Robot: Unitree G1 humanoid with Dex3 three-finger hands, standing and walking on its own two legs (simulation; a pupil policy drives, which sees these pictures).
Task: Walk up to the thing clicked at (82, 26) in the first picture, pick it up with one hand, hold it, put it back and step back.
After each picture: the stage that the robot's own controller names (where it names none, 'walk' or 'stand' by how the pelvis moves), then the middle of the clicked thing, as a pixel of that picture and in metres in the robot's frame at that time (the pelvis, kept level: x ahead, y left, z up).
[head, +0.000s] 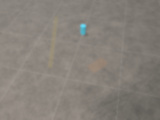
stand; (83, 29) +1.57 +0.00 -0.72
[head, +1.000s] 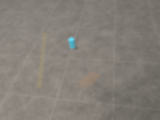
walk; (72, 43) +1.43 +0.24 -0.70
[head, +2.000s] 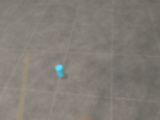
walk; (60, 71) +0.92 +0.32 -0.71
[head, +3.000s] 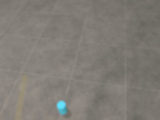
walk; (62, 107) +0.52 +0.23 -0.71
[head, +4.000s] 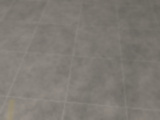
stand; out of the picture +0.28 +0.19 -0.70
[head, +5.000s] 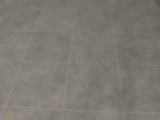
stand; out of the picture +0.26 +0.20 -0.72
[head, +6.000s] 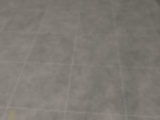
stand; out of the picture +0.26 +0.19 -0.73
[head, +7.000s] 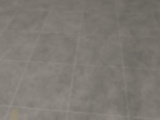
stand; out of the picture +0.25 +0.18 -0.73
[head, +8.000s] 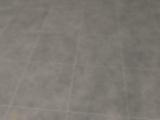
stand; out of the picture +0.25 +0.18 -0.73
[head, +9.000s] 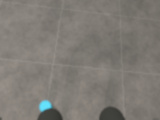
go down; (46, 107) +0.30 +0.18 -0.54
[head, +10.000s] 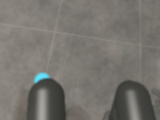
go down; (43, 82) +0.35 +0.21 -0.32
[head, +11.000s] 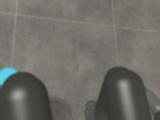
close in; (10, 79) +0.33 +0.23 -0.24
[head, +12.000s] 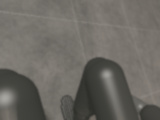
close; out of the picture +0.34 +0.24 -0.21
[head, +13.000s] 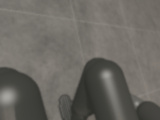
close; out of the picture +0.34 +0.24 -0.22
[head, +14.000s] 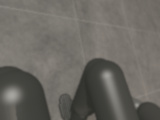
lift; out of the picture +0.33 +0.24 -0.22
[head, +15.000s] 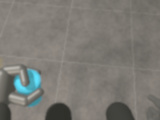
lift; (29, 89) +0.30 +0.19 -0.01
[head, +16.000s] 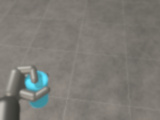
hold; (37, 90) +0.31 +0.17 +0.02
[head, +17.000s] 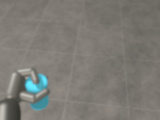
hold; (38, 92) +0.31 +0.17 +0.00
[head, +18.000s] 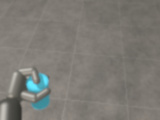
hold; (39, 92) +0.31 +0.17 +0.00
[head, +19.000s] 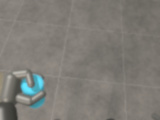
crouch; (34, 92) +0.32 +0.18 -0.05
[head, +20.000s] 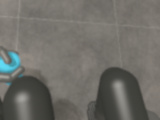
lower; (10, 69) +0.37 +0.22 -0.15
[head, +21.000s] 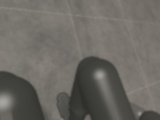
lower; out of the picture +0.37 +0.25 -0.22
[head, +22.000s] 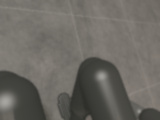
lower; out of the picture +0.37 +0.25 -0.22
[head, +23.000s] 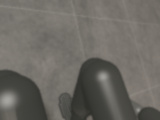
lower; out of the picture +0.36 +0.25 -0.22
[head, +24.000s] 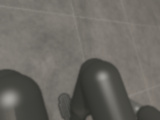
lower; out of the picture +0.35 +0.25 -0.22
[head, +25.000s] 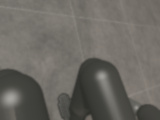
open; out of the picture +0.34 +0.22 -0.22
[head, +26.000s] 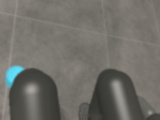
stand; (15, 78) +0.34 +0.21 -0.25
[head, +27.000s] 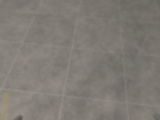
stand; out of the picture +0.28 +0.15 -0.63
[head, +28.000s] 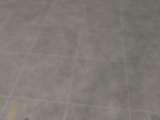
stand; out of the picture +0.30 +0.16 -0.66
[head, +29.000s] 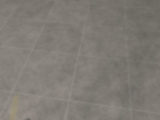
stand; out of the picture +0.29 +0.16 -0.67
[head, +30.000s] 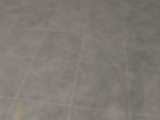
stand; out of the picture +0.31 +0.16 -0.72
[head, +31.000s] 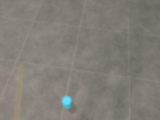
walk; (67, 102) +0.42 +0.13 -0.70
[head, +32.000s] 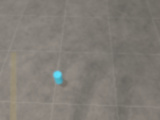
walk; (58, 77) +0.68 +0.23 -0.69
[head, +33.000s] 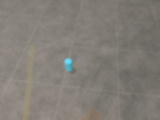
stand; (68, 65) +0.94 +0.18 -0.70
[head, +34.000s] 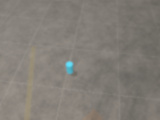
stand; (69, 67) +0.94 +0.15 -0.72
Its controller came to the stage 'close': yes
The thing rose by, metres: 0.72
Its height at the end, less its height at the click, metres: +0.00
